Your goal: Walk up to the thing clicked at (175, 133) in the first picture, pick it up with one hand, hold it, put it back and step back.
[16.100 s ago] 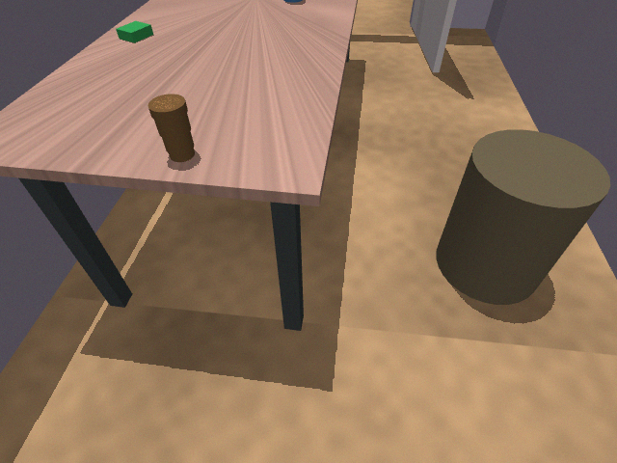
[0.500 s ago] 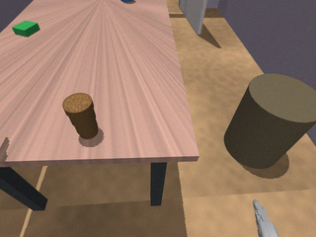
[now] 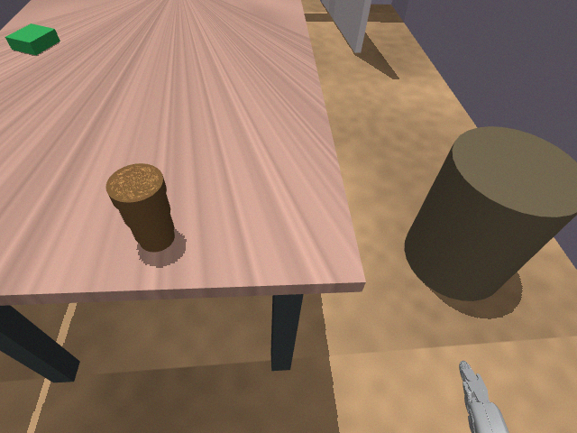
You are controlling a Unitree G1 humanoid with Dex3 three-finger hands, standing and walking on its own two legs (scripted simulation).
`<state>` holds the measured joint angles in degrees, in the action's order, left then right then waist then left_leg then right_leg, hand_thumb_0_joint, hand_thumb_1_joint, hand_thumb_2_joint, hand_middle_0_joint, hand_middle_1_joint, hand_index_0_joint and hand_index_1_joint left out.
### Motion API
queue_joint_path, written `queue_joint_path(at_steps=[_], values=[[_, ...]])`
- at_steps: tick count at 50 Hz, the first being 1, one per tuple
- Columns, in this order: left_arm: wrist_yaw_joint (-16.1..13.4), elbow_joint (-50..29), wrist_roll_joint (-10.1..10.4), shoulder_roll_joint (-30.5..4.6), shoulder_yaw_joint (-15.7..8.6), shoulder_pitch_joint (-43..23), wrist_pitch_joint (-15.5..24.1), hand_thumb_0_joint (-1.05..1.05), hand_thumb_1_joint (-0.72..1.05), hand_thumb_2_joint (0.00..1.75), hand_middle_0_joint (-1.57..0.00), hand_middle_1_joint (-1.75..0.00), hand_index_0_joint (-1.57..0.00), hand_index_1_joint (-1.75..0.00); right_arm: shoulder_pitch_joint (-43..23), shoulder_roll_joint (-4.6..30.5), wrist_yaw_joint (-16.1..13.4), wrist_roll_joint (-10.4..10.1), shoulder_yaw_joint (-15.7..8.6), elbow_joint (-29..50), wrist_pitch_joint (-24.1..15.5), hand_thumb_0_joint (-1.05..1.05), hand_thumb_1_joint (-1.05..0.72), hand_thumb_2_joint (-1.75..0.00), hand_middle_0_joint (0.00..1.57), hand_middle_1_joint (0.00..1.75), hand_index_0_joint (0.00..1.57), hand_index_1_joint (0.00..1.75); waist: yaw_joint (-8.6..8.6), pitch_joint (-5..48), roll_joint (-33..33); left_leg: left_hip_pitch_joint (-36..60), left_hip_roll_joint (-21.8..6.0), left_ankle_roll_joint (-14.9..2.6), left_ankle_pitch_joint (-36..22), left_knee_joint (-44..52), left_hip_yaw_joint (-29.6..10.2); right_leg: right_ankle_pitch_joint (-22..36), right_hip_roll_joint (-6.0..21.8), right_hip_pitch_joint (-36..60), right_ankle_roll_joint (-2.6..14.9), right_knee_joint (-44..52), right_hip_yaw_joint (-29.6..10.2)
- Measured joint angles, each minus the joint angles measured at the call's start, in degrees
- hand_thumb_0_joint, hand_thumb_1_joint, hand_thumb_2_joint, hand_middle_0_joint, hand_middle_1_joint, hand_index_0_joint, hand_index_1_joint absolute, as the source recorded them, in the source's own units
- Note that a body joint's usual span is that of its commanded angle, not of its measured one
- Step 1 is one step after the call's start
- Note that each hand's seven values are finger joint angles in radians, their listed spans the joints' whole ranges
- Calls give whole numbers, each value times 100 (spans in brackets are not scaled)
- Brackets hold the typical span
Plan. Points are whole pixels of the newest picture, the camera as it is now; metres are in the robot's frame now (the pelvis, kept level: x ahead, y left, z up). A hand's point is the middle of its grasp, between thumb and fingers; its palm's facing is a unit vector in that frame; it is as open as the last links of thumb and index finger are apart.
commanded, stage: go down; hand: left
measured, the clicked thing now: (147, 212) +0.45 +0.20 +0.05
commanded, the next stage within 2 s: approach in 0.52 s
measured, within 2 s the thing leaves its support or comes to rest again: neither
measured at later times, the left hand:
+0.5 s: hand out of the picture +0.36 +0.39 +0.17, palm faces +0.21 -0.98 -0.01, open 17.5 cm
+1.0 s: hand (26, 223) +0.40 +0.33 +0.10, palm faces +0.12 -0.99 +0.02, open 17.6 cm
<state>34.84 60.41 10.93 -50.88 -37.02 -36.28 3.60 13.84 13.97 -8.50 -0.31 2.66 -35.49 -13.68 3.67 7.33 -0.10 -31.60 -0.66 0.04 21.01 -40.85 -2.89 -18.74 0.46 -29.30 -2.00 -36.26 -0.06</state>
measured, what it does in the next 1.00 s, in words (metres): stands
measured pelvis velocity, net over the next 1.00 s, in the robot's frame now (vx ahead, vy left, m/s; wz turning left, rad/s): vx -0.01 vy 0.00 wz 0.00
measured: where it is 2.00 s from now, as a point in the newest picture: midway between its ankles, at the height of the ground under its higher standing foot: outside the picture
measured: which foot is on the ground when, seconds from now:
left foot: down 0.00-1.00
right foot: down 0.00-1.00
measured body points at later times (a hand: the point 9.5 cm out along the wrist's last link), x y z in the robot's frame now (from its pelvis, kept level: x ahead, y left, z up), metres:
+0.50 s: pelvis +0.00 +0.00 +0.00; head +0.04 +0.02 +0.44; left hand +0.34 +0.44 +0.17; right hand +0.15 -0.26 -0.07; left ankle -0.02 +0.12 -0.72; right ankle -0.02 -0.15 -0.72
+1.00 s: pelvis -0.01 +0.00 -0.02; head +0.06 +0.02 +0.43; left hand +0.38 +0.38 +0.10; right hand +0.14 -0.25 -0.08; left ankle -0.02 +0.12 -0.72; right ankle -0.02 -0.15 -0.72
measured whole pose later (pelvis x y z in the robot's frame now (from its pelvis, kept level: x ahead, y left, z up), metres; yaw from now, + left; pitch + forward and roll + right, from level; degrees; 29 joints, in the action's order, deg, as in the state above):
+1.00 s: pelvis -0.01 +0.00 -0.02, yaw +0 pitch +15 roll -2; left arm 30.4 61.3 12.4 -41.9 -30.7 -37.1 8.5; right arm 15.7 14.1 -6.7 0.2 2.8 -27.6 -12.6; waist 4.9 7.2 -0.2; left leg -40.1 -0.5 0.2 23.5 -49.0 -3.1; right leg -21.7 0.4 -38.1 -1.9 -45.2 0.0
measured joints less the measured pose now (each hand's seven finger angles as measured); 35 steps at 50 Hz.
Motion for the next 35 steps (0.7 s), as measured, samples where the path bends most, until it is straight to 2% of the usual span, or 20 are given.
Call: queue_joint_path(at_steps=[6, 13, 20, 35], values=[[55, 0, -1, -10, -13, 90, -58, -2, -56, 9, -5, -5, -4, -6, 27, 15, -2, -3, 15, 111, 17, -1, 52, -6, 5, 5, 6, 6, 24, 51, 46, -9, -10, -7, 34, -32, 22, -25, -9, -18, -6, -31, -22], [35, -249, 46, 144, -66, 275, -141, -2, -54, 9, -4, -5, -4, -6, 151, 17, 2, -14, -7, 232, 63, -1, 52, -6, 5, 5, 6, 5, -34, 77, 48, 24, 4, -10, 50, -43, 28, -56, 5, 2, -9, -69, -27], [45, -243, 37, 104, -72, 303, -87, -2, -54, 9, -5, -5, -4, -6, 154, 55, -18, -28, -67, 260, 57, -1, 52, -6, 5, 5, 6, 5, -57, 46, -8, -16, 22, -6, 59, -107, 7, -89, 21, -41, -4, -163, -7], [38, -50, 8, 25, 27, 32, -21, -2, -53, 9, -5, -5, -4, -6, 92, 38, -31, 1, -11, 245, 5, -1, 52, -5, 5, 5, 6, 6, 4, 0, -9, -205, 11, 16, 51, -253, -40, -85, 4, -211, 15, -294, 35]])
